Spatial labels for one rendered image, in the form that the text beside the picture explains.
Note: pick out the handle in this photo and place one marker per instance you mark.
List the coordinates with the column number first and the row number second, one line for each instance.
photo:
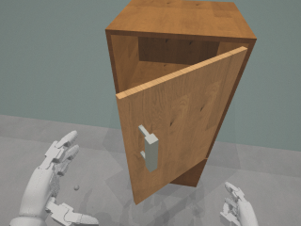
column 150, row 155

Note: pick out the left robot forearm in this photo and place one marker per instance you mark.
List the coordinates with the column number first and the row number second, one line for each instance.
column 27, row 221

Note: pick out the cupboard door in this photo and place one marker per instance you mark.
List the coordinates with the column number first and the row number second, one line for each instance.
column 182, row 109

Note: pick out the robot right hand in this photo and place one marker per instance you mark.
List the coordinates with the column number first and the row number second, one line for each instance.
column 242, row 213

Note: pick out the robot left hand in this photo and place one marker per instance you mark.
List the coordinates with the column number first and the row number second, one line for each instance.
column 37, row 200

